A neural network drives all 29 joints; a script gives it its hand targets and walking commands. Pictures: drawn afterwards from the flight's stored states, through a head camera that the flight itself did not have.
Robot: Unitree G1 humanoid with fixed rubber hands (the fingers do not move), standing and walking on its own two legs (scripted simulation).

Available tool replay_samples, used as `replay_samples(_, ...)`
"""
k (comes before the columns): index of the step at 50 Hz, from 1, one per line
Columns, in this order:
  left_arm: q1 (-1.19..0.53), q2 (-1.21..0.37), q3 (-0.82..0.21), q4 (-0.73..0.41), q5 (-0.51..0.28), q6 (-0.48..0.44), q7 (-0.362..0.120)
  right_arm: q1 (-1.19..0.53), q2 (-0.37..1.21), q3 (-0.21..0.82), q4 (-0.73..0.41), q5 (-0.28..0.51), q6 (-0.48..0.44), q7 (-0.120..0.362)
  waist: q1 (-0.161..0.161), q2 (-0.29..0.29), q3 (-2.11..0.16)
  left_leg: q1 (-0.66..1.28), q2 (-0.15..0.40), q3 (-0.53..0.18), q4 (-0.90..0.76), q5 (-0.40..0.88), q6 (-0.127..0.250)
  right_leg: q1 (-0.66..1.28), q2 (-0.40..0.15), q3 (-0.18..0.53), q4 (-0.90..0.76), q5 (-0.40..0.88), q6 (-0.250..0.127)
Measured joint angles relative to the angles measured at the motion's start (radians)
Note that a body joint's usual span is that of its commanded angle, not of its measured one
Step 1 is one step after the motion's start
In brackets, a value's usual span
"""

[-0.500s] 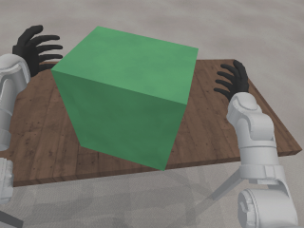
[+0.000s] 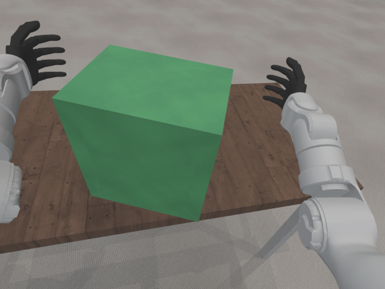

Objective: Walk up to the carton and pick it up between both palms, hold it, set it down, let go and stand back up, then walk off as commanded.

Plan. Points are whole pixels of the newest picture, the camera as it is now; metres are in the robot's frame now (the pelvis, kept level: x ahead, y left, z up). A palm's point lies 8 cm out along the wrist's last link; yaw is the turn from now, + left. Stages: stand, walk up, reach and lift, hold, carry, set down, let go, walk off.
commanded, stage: reach and lift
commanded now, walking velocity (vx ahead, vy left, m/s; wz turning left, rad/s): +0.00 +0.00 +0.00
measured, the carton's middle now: (156, 137) +0.44 +0.02 +0.08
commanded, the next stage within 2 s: none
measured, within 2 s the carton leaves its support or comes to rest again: neither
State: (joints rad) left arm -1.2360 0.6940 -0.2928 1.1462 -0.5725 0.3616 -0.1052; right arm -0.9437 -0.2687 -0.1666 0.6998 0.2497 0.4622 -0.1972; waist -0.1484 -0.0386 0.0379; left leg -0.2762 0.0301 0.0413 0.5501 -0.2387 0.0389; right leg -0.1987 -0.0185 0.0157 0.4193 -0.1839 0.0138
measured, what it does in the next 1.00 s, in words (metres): stands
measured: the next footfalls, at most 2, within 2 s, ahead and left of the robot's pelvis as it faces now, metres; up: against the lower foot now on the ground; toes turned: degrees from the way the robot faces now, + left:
none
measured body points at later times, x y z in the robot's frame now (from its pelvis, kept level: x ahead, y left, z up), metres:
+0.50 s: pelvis +0.00 -0.01 +0.00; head +0.04 +0.03 +0.45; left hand +0.50 +0.21 +0.19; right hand +0.43 -0.26 +0.18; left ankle +0.04 +0.09 -0.74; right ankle +0.03 -0.17 -0.74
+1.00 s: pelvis +0.02 -0.01 +0.00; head +0.07 +0.03 +0.44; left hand +0.50 +0.20 +0.11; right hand +0.43 -0.23 +0.10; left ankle +0.04 +0.09 -0.74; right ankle +0.03 -0.17 -0.74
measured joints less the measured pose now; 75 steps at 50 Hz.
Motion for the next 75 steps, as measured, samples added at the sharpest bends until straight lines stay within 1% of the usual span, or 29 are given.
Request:
replay_samples(4,-0.029,-0.004,-0.023,0.049,-0.005,-0.028,0.0,-0.028,0.0,0.002,0.069,0.0,-0.024,0.004,0.0,-0.004,0.0,-0.005,-0.001,-0.006,0.0,0.0,-0.002,-0.003,0.0,-0.005,0.0,0.0,0.0)
replay_samples(8,-0.029,-0.008,-0.042,0.069,-0.007,-0.056,0.0,-0.028,0.0,0.003,0.101,0.002,-0.057,0.004,-0.002,-0.005,-0.002,-0.014,-0.001,-0.011,0.0,0.0,-0.004,-0.01,0.0,-0.009,0.0,0.0,0.0)
replay_samples(13,-0.028,-0.026,-0.052,0.121,-0.007,-0.086,-0.002,-0.028,0.0,0.01,0.143,0.002,-0.09,0.0,-0.009,-0.007,-0.002,-0.029,-0.002,-0.016,0.0,0.003,-0.006,-0.023,0.0,-0.014,0.0,0.0,0.0)
replay_samples(21,-0.002,-0.074,-0.052,0.121,0.008,-0.149,-0.003,-0.026,0.0,0.029,0.16,0.002,-0.165,-0.012,-0.011,-0.002,-0.002,-0.064,-0.002,-0.021,0.0,0.01,-0.01,-0.056,0.0,-0.019,0.0,0.001,0.0)
replay_samples(28,0.017,-0.097,-0.044,0.156,0.041,-0.211,-0.009,-0.02,0.008,0.06,0.219,0.003,-0.221,-0.026,-0.011,0.012,-0.002,-0.082,-0.003,-0.026,0.0,0.01,-0.01,-0.072,0.0,-0.023,0.0,0.001,0.0)
replay_samples(33,0.045,-0.112,-0.035,0.19,0.055,-0.261,-0.01,0.013,0.025,0.081,0.227,0.007,-0.267,-0.046,-0.011,0.019,-0.007,-0.1,-0.003,-0.028,0.0,0.011,-0.01,-0.09,0.0,-0.025,0.0,0.001,0.003)
replay_samples(37,0.083,-0.129,-0.03,0.192,0.06,-0.293,-0.012,0.049,0.043,0.105,0.228,0.013,-0.303,-0.055,-0.011,0.019,-0.015,-0.119,-0.003,-0.029,0.0,0.011,-0.011,-0.107,0.0,-0.026,0.0,0.001,0.006)
replay_samples(41,0.124,-0.148,-0.009,0.182,0.081,-0.313,-0.012,0.08,0.069,0.115,0.228,0.016,-0.33,-0.062,-0.011,0.018,-0.025,-0.139,-0.003,-0.03,0.0,0.011,-0.012,-0.127,0.0,-0.026,0.0,0.001,0.007)
replay_samples(47,0.184,-0.167,0.01,0.109,0.088,-0.325,0.0,0.118,0.1,0.114,0.228,0.016,-0.366,-0.071,-0.011,0.015,-0.061,-0.178,-0.003,-0.032,0.0,0.013,-0.017,-0.166,0.0,-0.028,0.0,0.001,0.009)
replay_samples(52,0.193,-0.174,0.02,0.067,0.098,-0.324,0.009,0.122,0.108,0.106,0.228,0.016,-0.382,-0.08,-0.011,0.011,-0.077,-0.19,-0.003,-0.035,0.0,0.013,-0.021,-0.176,0.0,-0.031,0.0,0.001,0.01)
replay_samples(56,0.193,-0.178,0.039,0.067,0.116,-0.32,0.009,0.122,0.108,0.105,0.228,0.016,-0.382,-0.088,-0.011,0.011,-0.081,-0.19,-0.003,-0.036,0.0,0.013,-0.021,-0.176,0.0,-0.031,0.0,0.001,0.011)
replay_samples(64,0.193,-0.19,0.044,0.076,0.121,-0.312,0.009,0.122,0.117,0.105,0.228,0.016,-0.382,-0.098,-0.011,0.011,-0.081,-0.19,-0.003,-0.036,0.0,0.016,-0.021,-0.176,0.0,-0.031,0.0,0.002,0.013)
replay_samples(73,0.193,-0.227,0.057,0.08,0.142,-0.313,0.01,0.122,0.175,0.093,0.228,0.016,-0.382,-0.106,-0.011,0.005,-0.084,-0.19,-0.003,-0.037,0.0,0.018,-0.021,-0.176,0.0,-0.032,0.0,0.004,0.014)
replay_samples(75,0.192,-0.233,0.065,0.083,0.15,-0.313,0.01,0.122,0.187,0.076,0.228,0.016,-0.383,-0.118,-0.011,0.002,-0.085,-0.19,-0.003,-0.037,0.0,0.018,-0.021,-0.176,0.0,-0.033,0.0,0.004,0.014)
